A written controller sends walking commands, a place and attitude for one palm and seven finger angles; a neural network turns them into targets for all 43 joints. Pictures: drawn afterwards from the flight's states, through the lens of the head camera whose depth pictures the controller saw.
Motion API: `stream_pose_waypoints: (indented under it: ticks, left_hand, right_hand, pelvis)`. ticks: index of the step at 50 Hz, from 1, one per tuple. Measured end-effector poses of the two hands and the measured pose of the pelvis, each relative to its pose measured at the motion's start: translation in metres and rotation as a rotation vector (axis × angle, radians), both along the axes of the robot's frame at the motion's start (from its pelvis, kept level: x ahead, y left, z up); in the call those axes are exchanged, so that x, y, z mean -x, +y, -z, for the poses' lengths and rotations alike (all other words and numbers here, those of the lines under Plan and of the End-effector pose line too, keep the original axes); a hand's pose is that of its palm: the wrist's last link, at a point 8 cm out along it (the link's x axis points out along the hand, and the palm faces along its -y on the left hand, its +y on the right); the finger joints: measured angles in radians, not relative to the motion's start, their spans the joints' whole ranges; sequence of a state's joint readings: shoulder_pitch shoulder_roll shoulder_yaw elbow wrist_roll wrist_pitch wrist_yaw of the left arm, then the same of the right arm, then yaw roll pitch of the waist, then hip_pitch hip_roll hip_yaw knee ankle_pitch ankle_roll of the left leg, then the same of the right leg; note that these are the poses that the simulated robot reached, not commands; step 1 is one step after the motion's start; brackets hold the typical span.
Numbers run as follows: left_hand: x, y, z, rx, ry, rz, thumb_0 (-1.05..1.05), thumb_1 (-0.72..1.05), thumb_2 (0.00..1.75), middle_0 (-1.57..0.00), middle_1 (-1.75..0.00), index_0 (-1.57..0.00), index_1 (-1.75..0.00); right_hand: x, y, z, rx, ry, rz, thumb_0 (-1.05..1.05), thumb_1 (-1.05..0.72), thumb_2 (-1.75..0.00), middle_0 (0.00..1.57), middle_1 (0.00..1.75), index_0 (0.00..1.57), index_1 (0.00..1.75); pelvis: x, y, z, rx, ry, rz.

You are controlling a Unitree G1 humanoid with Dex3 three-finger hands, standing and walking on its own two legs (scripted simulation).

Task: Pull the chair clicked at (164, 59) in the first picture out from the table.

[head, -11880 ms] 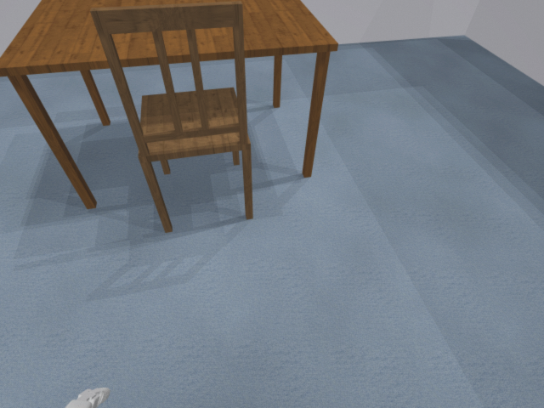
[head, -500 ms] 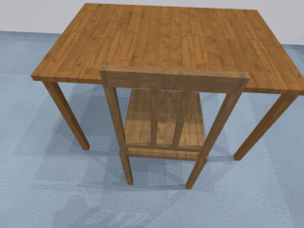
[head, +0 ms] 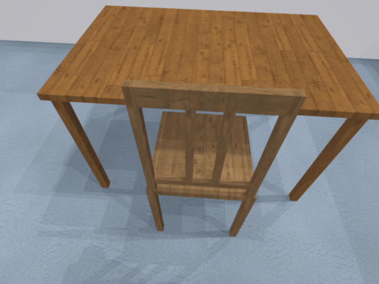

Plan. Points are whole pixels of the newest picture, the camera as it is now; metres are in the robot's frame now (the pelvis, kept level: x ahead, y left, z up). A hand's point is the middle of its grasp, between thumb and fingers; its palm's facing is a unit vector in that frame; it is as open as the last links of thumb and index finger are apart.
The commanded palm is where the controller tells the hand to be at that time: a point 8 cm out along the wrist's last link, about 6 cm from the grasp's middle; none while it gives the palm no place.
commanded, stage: raise the hand toward the chair's back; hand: left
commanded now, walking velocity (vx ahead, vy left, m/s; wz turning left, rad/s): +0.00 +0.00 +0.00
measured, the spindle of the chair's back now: (189, 150) +0.48 +0.03 -0.06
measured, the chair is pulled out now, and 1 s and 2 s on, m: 0.00 0.00 0.00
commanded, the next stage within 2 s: none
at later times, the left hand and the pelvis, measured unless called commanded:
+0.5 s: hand out of the picture +0.11 +0.18 -0.07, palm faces +0.15 -0.99 -0.03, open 10.4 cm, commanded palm +0.12 +0.23 -0.06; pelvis -0.06 -0.05 -0.10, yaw +3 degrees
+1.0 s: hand (107, 265) +0.17 +0.19 -0.06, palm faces -0.01 -1.00 -0.03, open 14.7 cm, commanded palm +0.14 +0.25 -0.05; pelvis -0.05 -0.01 -0.09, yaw +1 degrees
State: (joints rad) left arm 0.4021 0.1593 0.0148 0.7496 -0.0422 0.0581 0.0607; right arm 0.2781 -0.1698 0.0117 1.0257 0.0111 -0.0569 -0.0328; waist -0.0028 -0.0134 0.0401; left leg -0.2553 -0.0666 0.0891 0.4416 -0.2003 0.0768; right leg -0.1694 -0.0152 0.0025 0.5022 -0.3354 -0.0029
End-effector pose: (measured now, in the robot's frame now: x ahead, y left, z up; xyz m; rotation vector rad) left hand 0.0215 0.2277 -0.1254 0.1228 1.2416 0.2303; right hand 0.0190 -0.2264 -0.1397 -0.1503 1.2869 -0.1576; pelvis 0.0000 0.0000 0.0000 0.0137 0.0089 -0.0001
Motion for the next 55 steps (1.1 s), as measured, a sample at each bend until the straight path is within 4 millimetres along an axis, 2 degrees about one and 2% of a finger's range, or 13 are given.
stream_pose_waypoints:
  ticks: [6, 8, 10, 13, 19, 23, 28, 32, 36, 41, 44, 51, 55]
  left_hand:
    - [-0.120, 0.003, -0.094, -0.069, -0.747, 0.011, 0.02, 0.88, 0.88, -0.20, -0.29, -0.19, -0.29]
    - [-0.147, -0.001, -0.115, -0.044, -0.938, 0.055, 0.02, 0.84, 0.86, -0.19, -0.29, -0.19, -0.28]
    - [-0.158, -0.007, -0.123, 0.007, -1.092, 0.108, 0.01, 0.80, 0.85, -0.19, -0.28, -0.18, -0.28]
    - [-0.148, -0.017, -0.109, 0.094, -1.216, 0.207, 0.01, 0.74, 0.82, -0.18, -0.27, -0.18, -0.27]
    - [-0.079, -0.016, -0.041, 0.156, -1.065, 0.175, 0.01, 0.59, 0.77, -0.17, -0.25, -0.17, -0.25]
    - [-0.056, -0.003, -0.045, 0.041, -1.140, 0.096, 0.01, 0.49, 0.73, -0.17, -0.24, -0.16, -0.23]
    - [-0.081, -0.008, -0.080, 0.007, -1.341, 0.226, 0.01, 0.37, 0.68, -0.15, -0.22, -0.14, -0.21]
    - [-0.118, -0.018, -0.074, 0.126, -1.229, 0.341, 0.01, 0.28, 0.64, -0.14, -0.20, -0.14, -0.20]
    - [-0.132, -0.015, -0.065, 0.188, -1.067, 0.270, 0.01, 0.19, 0.60, -0.13, -0.19, -0.13, -0.19]
    - [-0.124, 0.004, -0.083, 0.074, -1.116, 0.169, 0.00, 0.08, 0.55, -0.12, -0.17, -0.12, -0.17]
    - [-0.121, 0.013, -0.085, 0.025, -1.171, 0.188, 0.00, 0.01, 0.52, -0.11, -0.16, -0.11, -0.16]
    - [-0.127, 0.012, -0.064, 0.126, -1.152, 0.254, 0.00, -0.16, 0.45, -0.10, -0.14, -0.09, -0.13]
    - [-0.129, 0.018, -0.078, 0.114, -1.190, 0.234, 0.00, -0.25, 0.41, -0.09, -0.12, -0.09, -0.12]
  right_hand:
    - [-0.052, -0.024, -0.016, 0.049, -0.379, -0.047, 0.01, -0.92, -0.90, 0.20, 0.30, 0.20, 0.30]
    - [-0.072, -0.034, -0.021, 0.064, -0.471, -0.062, 0.01, -0.91, -0.90, 0.20, 0.30, 0.20, 0.30]
    - [-0.090, -0.044, -0.029, 0.084, -0.551, -0.077, 0.01, -0.91, -0.90, 0.20, 0.30, 0.20, 0.30]
    - [-0.114, -0.059, -0.039, 0.117, -0.657, -0.114, 0.01, -0.91, -0.90, 0.20, 0.30, 0.20, 0.30]
    - [-0.149, -0.074, -0.040, 0.172, -0.789, -0.195, 0.01, -0.91, -0.90, 0.20, 0.30, 0.20, 0.30]
    - [-0.157, -0.064, -0.022, 0.169, -0.792, -0.244, 0.01, -0.91, -0.90, 0.20, 0.30, 0.20, 0.30]
    - [-0.144, -0.039, 0.016, 0.088, -0.726, -0.255, 0.01, -0.91, -0.90, 0.20, 0.30, 0.20, 0.30]
    - [-0.116, -0.024, 0.038, 0.020, -0.634, -0.178, 0.02, -0.91, -0.90, 0.20, 0.30, 0.20, 0.30]
    - [-0.086, -0.021, 0.040, 0.004, -0.546, -0.073, 0.02, -0.91, -0.90, 0.21, 0.30, 0.20, 0.30]
    - [-0.066, -0.030, 0.033, 0.052, -0.484, -0.030, 0.02, -0.91, -0.90, 0.21, 0.30, 0.20, 0.30]
    - [-0.066, -0.036, 0.033, 0.088, -0.471, -0.063, 0.02, -0.91, -0.90, 0.20, 0.30, 0.20, 0.30]
    - [-0.091, -0.036, 0.024, 0.144, -0.530, -0.113, 0.02, -0.91, -0.90, 0.20, 0.30, 0.20, 0.30]
    - [-0.108, -0.021, 0.008, 0.137, -0.595, -0.126, 0.02, -0.91, -0.90, 0.20, 0.30, 0.20, 0.30]
  pelvis:
    - [0.011, -0.009, 0.011, -0.011, 0.025, -0.036]
    - [0.018, -0.013, 0.017, 0.005, 0.055, -0.038]
    - [0.025, -0.020, 0.027, 0.007, 0.099, -0.026]
    - [0.036, -0.032, 0.046, 0.009, 0.151, -0.020]
    - [0.050, -0.047, 0.082, 0.029, 0.203, -0.035]
    - [0.056, -0.051, 0.098, 0.058, 0.217, -0.052]
    - [0.061, -0.051, 0.109, 0.086, 0.223, -0.062]
    - [0.061, -0.047, 0.106, 0.081, 0.230, -0.051]
    - [0.055, -0.039, 0.093, 0.062, 0.234, -0.030]
    - [0.045, -0.028, 0.082, 0.054, 0.245, -0.015]
    - [0.045, -0.022, 0.085, 0.063, 0.257, -0.022]
    - [0.048, -0.009, 0.093, 0.083, 0.268, -0.028]
    - [0.047, -0.003, 0.087, 0.088, 0.253, -0.029]
